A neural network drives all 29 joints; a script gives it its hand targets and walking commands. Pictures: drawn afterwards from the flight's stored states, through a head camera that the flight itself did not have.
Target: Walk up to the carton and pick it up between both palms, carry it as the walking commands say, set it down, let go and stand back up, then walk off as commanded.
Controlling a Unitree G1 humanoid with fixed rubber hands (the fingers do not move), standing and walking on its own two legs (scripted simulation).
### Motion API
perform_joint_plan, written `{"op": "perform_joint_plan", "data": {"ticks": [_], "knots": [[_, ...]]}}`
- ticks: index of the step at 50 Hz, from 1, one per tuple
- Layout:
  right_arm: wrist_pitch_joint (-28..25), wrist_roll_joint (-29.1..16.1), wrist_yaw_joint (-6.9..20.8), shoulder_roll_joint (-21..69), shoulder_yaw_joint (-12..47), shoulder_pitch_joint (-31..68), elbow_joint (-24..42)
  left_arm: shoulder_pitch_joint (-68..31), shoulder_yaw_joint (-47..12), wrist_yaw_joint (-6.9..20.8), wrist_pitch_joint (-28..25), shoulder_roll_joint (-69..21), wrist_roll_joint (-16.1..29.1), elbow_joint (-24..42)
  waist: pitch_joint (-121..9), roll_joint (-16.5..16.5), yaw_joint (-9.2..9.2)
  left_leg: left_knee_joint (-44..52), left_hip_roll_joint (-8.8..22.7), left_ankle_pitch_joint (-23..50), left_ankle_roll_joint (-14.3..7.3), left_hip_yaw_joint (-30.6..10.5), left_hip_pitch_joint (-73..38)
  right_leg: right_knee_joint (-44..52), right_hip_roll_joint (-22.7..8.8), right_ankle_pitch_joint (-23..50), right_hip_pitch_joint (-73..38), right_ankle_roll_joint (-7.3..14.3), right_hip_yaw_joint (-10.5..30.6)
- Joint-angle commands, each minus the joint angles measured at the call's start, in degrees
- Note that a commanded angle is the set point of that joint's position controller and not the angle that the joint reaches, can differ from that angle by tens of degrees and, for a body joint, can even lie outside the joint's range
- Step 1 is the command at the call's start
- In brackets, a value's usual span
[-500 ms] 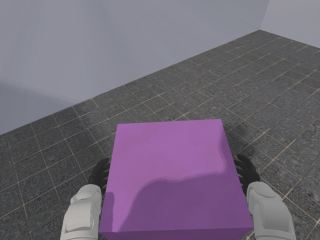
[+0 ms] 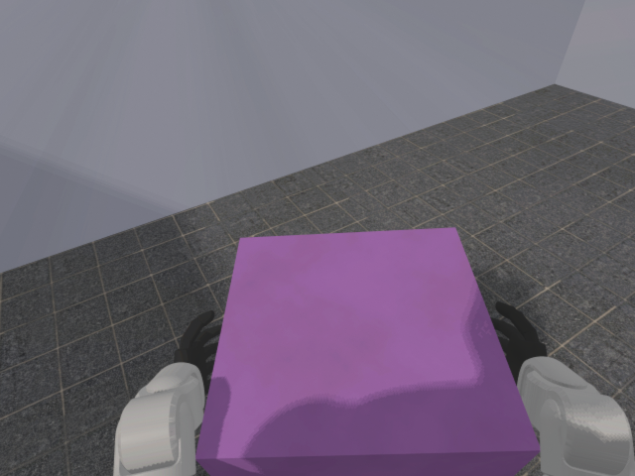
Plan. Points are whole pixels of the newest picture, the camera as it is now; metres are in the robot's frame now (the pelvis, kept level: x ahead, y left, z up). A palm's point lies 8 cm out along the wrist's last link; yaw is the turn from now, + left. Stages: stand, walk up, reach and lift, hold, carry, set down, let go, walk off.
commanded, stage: carry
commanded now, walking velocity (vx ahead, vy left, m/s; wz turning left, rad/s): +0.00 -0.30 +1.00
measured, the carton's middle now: (353, 374) +0.28 -0.03 +0.01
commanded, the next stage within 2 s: none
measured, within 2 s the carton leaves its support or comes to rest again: neither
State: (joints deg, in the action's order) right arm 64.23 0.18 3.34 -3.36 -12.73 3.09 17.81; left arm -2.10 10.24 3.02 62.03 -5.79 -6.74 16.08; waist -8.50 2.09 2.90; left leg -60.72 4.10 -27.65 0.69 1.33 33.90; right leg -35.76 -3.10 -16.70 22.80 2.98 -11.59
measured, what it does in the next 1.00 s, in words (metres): steps to the right, turning left: left foot, then right foot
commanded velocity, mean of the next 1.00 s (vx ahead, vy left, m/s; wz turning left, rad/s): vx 0.00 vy -0.30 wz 1.00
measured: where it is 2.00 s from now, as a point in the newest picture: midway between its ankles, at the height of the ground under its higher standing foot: (467, 459)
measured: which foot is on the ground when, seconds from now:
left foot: up 0.00-0.14, down 0.16-0.48, up 0.50-0.74, down 0.76-1.00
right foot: down 0.00-0.16, up 0.18-0.44, down 0.46-0.76, up 0.78-1.00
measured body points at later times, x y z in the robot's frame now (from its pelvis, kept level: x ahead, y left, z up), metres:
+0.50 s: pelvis +0.00 -0.15 -0.01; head +0.01 -0.16 +0.44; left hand +0.16 +0.11 +0.06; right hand +0.32 -0.24 +0.06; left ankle -0.03 +0.05 -0.72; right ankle +0.09 -0.27 -0.73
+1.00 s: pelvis +0.09 -0.29 +0.00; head +0.09 -0.28 +0.45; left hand +0.07 +0.02 +0.06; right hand +0.39 -0.20 +0.06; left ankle -0.04 -0.18 -0.72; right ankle +0.23 -0.37 -0.69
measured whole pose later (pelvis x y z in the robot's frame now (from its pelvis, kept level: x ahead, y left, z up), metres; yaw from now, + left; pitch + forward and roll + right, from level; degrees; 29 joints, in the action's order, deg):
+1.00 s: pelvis +0.09 -0.29 +0.00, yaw +54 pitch +6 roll -1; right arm 64.9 0.8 3.5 0.9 -11.4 -0.3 25.4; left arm 3.3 10.9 1.2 64.8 -3.2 -1.9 26.8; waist -6.1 1.0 -0.3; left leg -36.4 2.5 -16.9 3.9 -6.4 26.1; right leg -52.1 -4.8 -22.0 34.0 -5.4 -1.2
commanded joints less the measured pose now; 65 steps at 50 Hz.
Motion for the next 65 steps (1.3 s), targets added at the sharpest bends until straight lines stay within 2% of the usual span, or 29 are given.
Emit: {"op": "perform_joint_plan", "data": {"ticks": [1, 5, 7, 8, 9, 10, 12, 17, 23, 24, 25, 26, 29, 33, 36, 37, 38, 39, 40, 42, 44, 52, 53, 54, 55, 56, 58, 63, 65], "knots": [[0.36, -20.66, 11.15, 48.06, 46.91, 32.74, 11.63, -26.17, -40.00, 6.16, 0.63, -37.72, 15.82, 15.99, -7.46, -9.54, -1.87, -0.82, -0.37, 1.61, -0.29, 6.17, -0.68, 14.63, -12.39, 4.11, -4.97, 5.77, 5.10], [1.56, -19.44, 11.03, 45.59, 44.88, 27.34, 10.69, -19.98, -41.52, 6.56, 2.06, -36.80, 16.18, 15.67, -11.00, -10.47, -2.56, 14.32, -2.20, -0.21, -2.45, 7.25, -10.04, 9.47, -14.46, 5.22, -6.46, 7.37, 3.62], [1.60, -19.04, 10.56, 45.19, 44.69, 25.29, 11.52, -20.81, -43.27, 6.66, 2.46, -35.95, 17.74, 19.09, -12.15, -4.94, -1.04, 32.55, 1.45, 8.60, -3.10, 1.91, -21.32, 0.18, -12.27, -1.72, 0.26, 2.66, -1.20], [2.05, -18.50, 10.54, 44.93, 43.55, 22.65, 10.52, -20.92, -43.83, 6.87, 2.92, -35.69, 18.17, 18.64, -9.73, 4.13, -0.48, 38.60, 11.36, 3.26, -5.14, -15.37, -29.44, -8.16, -9.20, -7.90, 15.57, -1.66, -1.41], [1.93, -17.34, 10.74, 43.08, 42.98, 19.72, 9.57, -19.98, -45.01, 7.33, 3.70, -34.80, 19.85, 19.42, -8.79, 19.58, -0.90, 45.97, 29.05, 24.26, -13.56, -45.35, -31.74, -22.76, -1.26, -14.51, 28.37, -6.76, 2.65], [1.68, -16.28, 10.36, 43.97, 43.68, 22.73, 11.01, -24.62, -47.05, 7.71, 3.63, -36.74, 21.91, 18.69, -9.27, 12.00, -1.02, 42.04, 25.19, 26.35, -15.46, -39.54, -29.75, -32.60, -4.15, -13.06, 27.82, -7.01, 11.36], [1.25, -15.80, 9.52, 45.79, 44.26, 25.89, 13.60, -25.79, -48.01, 8.49, 3.37, -40.33, 23.92, 17.98, -8.18, 1.95, -1.10, 39.76, 19.87, 18.99, -11.78, -29.64, -23.46, -37.15, -5.17, -6.34, 26.19, -7.63, 12.18], [1.14, -16.57, 8.68, 45.59, 44.18, 21.04, 14.52, -25.18, -48.12, 7.25, 2.78, -39.57, 24.36, 20.38, -8.59, 10.71, -0.86, 37.43, 11.25, 20.94, -8.01, -21.34, -20.06, -20.24, -0.80, -6.56, 17.84, -8.82, 8.81], [1.69, -15.62, 8.98, 42.36, 45.20, 20.58, 15.02, -18.24, -44.37, 7.43, 2.87, -37.40, 21.08, 14.23, -9.85, 10.58, -1.73, 31.53, 3.59, 15.58, -1.23, -13.93, -4.76, 11.13, 2.67, -3.54, -9.99, -5.56, 4.18], [2.00, -16.00, 9.00, 43.13, 45.41, 20.24, 13.80, -18.01, -44.65, 7.21, 2.88, -36.57, 21.37, 14.37, -10.47, -0.18, -1.45, 20.68, -3.02, 8.46, 0.85, -7.48, -0.33, 19.25, -4.85, -6.71, -15.17, -3.40, 11.60], [2.42, -16.77, 9.55, 43.65, 46.47, 20.71, 13.74, -17.14, -43.89, 7.01, 2.52, -36.45, 19.83, 13.60, -11.27, -23.61, -2.21, 1.41, -9.21, -7.12, 3.40, 5.68, 10.42, 22.79, -22.22, -8.29, -12.85, 5.20, 28.12], [1.76, -17.83, 10.14, 44.12, 48.50, 26.34, 17.47, -18.36, -43.38, 7.07, 2.17, -38.48, 19.42, 13.90, -8.05, -24.22, -2.49, -9.96, -2.90, -8.74, 3.11, 3.56, 9.55, 23.32, -24.60, -4.40, -7.90, 8.80, 25.04], [1.22, -21.43, 11.14, 47.43, 49.59, 29.72, 15.43, -22.77, -43.02, 5.53, 1.22, -38.50, 17.31, 19.23, -5.19, -11.77, -1.84, -6.97, 0.04, 0.95, 1.93, 4.32, 1.80, 17.28, -14.09, 2.56, -3.74, 3.73, 5.27], [1.29, -20.43, 10.30, 43.00, 47.29, 25.25, 15.47, -17.34, -42.30, 5.64, 1.43, -35.76, 17.31, 18.25, -8.76, -15.09, -2.87, 8.39, -3.25, 0.24, 1.63, 8.62, -4.30, 13.11, -13.60, 5.01, -11.16, 6.44, 2.55], [1.86, -19.42, 10.18, 42.76, 45.62, 19.56, 11.96, -15.55, -42.35, 5.80, 2.13, -34.28, 17.88, 18.26, -11.43, -10.18, -2.23, 27.48, -2.55, 4.42, -1.08, 6.93, -12.54, 5.49, -15.16, 8.75, -11.60, 5.29, 1.40], [1.68, -18.92, 10.29, 42.16, 44.71, 18.47, 12.57, -15.21, -43.29, 5.74, 2.05, -33.54, 18.18, 19.05, -11.74, -5.52, -1.61, 37.32, 1.45, 11.22, -1.21, 1.39, -20.71, -0.33, -13.63, 5.23, -5.18, 1.06, -1.94], [1.74, -18.29, 10.14, 42.65, 43.76, 16.14, 10.76, -15.07, -43.20, 5.71, 2.09, -32.48, 17.86, 17.48, -9.16, 1.15, -0.46, 40.08, 12.27, 14.57, -3.14, -15.58, -30.40, -7.72, -11.76, -0.78, 10.30, -2.61, -0.01], [1.32, -16.76, 10.34, 41.04, 43.39, 15.12, 10.22, -16.76, -45.09, 6.61, 3.17, -34.02, 20.03, 17.44, -6.74, 20.35, -0.91, 43.90, 27.25, 37.31, -12.39, -41.45, -33.12, -20.24, -1.87, -14.47, 26.67, -7.42, 1.91], [1.36, -16.77, 9.92, 41.95, 43.58, 17.27, 9.84, -20.66, -46.35, 7.00, 2.98, -34.96, 22.38, 16.83, -8.36, 12.81, -1.16, 39.65, 24.63, 42.53, -14.39, -37.65, -34.53, -30.08, -4.33, -13.65, 27.19, -7.43, 11.21], [0.64, -16.31, 9.32, 44.44, 44.14, 21.17, 13.39, -24.03, -47.90, 7.65, 2.43, -39.74, 24.26, 16.93, -9.13, 3.37, -1.04, 36.66, 18.56, 33.56, -11.45, -26.21, -30.56, -34.03, -4.91, -9.11, 26.53, -8.55, 12.20], [0.20, -16.56, 8.92, 45.19, 44.93, 23.57, 15.94, -26.04, -47.39, 7.87, 1.72, -40.80, 24.95, 18.12, -8.60, 4.52, -1.59, 36.71, 12.28, 24.32, -8.01, -18.40, -22.59, -29.07, -4.26, -5.05, 20.55, -8.90, 11.28], [1.14, -15.80, 8.43, 41.34, 46.46, 19.21, 17.22, -18.20, -43.76, 7.29, 2.15, -35.45, 21.35, 16.08, -9.26, 11.47, -2.14, 31.00, 5.12, 20.40, -2.48, -15.23, -6.35, 5.86, 2.92, -3.73, -5.85, -6.96, 4.43], [1.17, -16.19, 8.16, 41.61, 46.81, 21.50, 17.38, -17.44, -43.38, 7.26, 2.17, -35.53, 21.68, 14.83, -8.93, 4.24, -2.60, 22.60, 0.08, 16.21, -0.57, -10.26, -0.88, 13.84, 0.02, -2.12, -13.17, -4.88, 5.84], [1.51, -15.75, 8.27, 41.31, 46.73, 19.75, 17.48, -16.10, -43.08, 7.22, 1.91, -35.06, 20.91, 15.27, -11.37, -16.46, -2.84, 8.33, -7.68, -2.05, 2.89, 0.75, 6.80, 23.09, -14.10, -8.09, -15.58, 0.42, 20.04], [1.47, -17.60, 9.04, 41.94, 48.70, 23.05, 20.64, -16.72, -43.00, 6.92, 1.34, -36.44, 20.32, 16.05, -12.60, -28.79, -2.43, -6.43, -5.35, -10.49, 3.46, 5.69, 10.67, 21.62, -24.82, -1.04, -12.88, 8.01, 28.46], [1.57, -18.54, 9.58, 43.82, 49.55, 26.30, 19.89, -18.24, -42.67, 6.56, 1.28, -38.45, 19.35, 16.13, -9.33, -21.25, -2.82, -13.11, -2.15, -7.81, 2.48, 3.01, 6.74, 21.74, -22.69, -2.18, -6.95, 9.11, 22.42], [1.50, -20.88, 10.28, 45.11, 49.62, 26.38, 17.18, -19.79, -42.38, 5.59, 1.11, -37.70, 17.93, 19.21, -6.54, -12.68, -1.92, -7.65, -0.01, -2.08, 2.60, 3.97, 2.32, 17.62, -16.27, -0.74, -4.14, 4.29, 9.62], [1.43, -20.28, 9.54, 41.91, 47.70, 20.62, 16.31, -15.27, -41.57, 5.48, 1.43, -35.46, 18.05, 18.99, -10.40, -16.77, -3.41, 12.76, -3.64, -2.16, 1.27, 8.94, -5.41, 10.18, -14.48, 13.08, -12.64, 6.60, 2.45], [1.66, -19.33, 9.35, 40.98, 46.53, 17.75, 14.94, -14.61, -42.29, 5.78, 1.89, -33.33, 18.74, 20.54, -10.61, -10.62, -2.33, 27.17, -2.71, 4.95, -0.45, 7.47, -13.54, 5.33, -14.91, 7.72, -9.56, 3.86, 0.28]]}}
